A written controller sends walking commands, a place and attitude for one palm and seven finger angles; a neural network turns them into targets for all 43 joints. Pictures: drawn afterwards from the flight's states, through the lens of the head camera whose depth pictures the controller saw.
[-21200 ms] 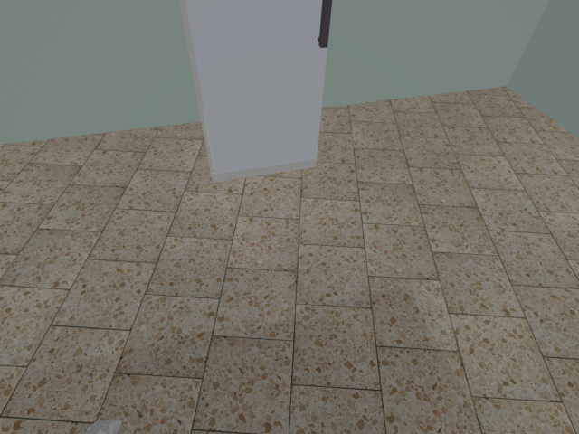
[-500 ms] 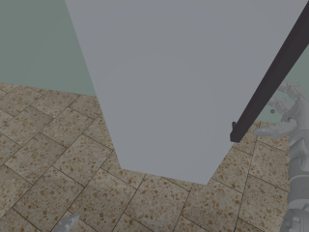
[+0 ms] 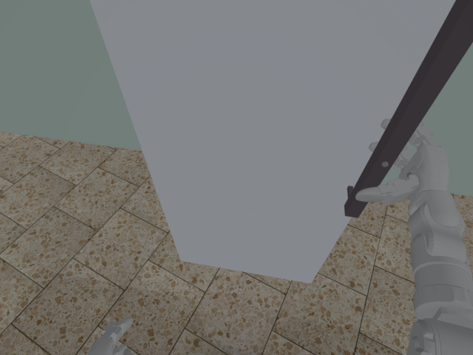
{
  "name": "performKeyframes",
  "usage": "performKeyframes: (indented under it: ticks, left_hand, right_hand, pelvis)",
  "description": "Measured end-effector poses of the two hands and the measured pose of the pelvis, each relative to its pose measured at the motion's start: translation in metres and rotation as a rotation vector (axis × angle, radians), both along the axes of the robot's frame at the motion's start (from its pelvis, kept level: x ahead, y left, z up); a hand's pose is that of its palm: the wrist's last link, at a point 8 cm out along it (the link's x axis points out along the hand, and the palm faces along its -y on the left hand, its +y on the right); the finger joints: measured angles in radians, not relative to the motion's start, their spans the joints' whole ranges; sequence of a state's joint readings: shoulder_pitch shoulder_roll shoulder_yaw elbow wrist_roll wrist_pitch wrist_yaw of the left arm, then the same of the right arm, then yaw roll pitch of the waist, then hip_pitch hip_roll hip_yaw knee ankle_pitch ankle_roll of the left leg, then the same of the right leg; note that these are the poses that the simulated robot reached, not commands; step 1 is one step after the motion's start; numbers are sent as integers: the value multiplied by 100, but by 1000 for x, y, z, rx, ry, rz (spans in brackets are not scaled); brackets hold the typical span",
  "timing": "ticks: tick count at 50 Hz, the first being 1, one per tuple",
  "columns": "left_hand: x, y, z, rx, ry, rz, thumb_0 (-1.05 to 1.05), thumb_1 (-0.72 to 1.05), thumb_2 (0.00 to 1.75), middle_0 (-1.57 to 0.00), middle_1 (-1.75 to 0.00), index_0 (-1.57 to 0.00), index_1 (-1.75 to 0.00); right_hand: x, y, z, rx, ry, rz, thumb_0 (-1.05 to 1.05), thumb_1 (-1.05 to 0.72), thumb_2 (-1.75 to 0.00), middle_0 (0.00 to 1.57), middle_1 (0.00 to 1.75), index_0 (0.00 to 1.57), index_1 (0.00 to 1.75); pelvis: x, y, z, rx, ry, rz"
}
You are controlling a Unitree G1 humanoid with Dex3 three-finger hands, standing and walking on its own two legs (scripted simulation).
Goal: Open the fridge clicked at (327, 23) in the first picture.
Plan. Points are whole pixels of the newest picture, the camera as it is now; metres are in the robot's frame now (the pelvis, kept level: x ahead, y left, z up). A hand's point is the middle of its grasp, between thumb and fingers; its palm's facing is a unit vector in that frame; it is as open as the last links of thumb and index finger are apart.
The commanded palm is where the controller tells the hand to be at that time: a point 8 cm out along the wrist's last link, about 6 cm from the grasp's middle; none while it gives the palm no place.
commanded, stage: slide the fingers in behind the handle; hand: right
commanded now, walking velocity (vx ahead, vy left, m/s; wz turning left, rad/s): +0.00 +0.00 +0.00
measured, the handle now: (399, 114) +0.46 -0.20 +0.19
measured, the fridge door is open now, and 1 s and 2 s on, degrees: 0 0 0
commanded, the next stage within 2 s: grip the handle and tug to test in 1.02 s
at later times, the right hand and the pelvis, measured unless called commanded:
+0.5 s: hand (371, 167) +0.41 -0.18 +0.12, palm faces +0.07 +1.00 +0.00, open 14.0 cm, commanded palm +0.38 -0.23 +0.12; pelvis +0.00 +0.01 +0.00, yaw +0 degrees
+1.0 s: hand (372, 167) +0.41 -0.18 +0.12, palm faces +0.06 +1.00 +0.00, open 14.0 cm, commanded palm +0.38 -0.23 +0.12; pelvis +0.01 +0.01 +0.00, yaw +0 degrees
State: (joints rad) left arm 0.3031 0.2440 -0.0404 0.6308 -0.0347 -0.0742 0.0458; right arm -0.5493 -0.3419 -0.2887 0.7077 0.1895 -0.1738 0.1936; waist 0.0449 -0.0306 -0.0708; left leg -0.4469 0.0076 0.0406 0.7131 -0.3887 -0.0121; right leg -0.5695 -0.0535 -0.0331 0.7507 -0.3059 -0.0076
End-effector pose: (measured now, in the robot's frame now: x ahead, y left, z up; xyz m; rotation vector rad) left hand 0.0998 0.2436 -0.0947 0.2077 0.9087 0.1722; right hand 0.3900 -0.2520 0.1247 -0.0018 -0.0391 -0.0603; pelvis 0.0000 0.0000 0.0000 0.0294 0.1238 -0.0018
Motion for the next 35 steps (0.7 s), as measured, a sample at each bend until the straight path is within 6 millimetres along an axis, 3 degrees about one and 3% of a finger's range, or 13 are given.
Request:
performKeyframes:
  ticks: [12, 22, 35]
  left_hand:
    - [-13, 16, -3, 9, 53, 30, 1, 91, 90, -20, -30, -20, -30]
    - [-2, 22, -2, 12, 23, 24, 1, 91, 90, -20, -30, -20, -30]
    - [2, 17, -3, -6, 21, 13, 1, 91, 90, -20, -30, -20, -30]
  right_hand:
    - [-6, 3, -4, -3, 2, -15, -1, 50, -30, 30, 121, 30, 120]
    - [-6, 19, -5, 4, 24, 3, -1, 51, -30, 30, 121, 31, 120]
    - [-3, 22, -4, -5, 18, -16, -1, 50, -30, 30, 121, 31, 120]
  pelvis:
    - [5, 7, 1, -4, -5, 4]
    - [4, 11, 2, -7, -14, -3]
    - [4, 14, 2, -10, -11, -1]
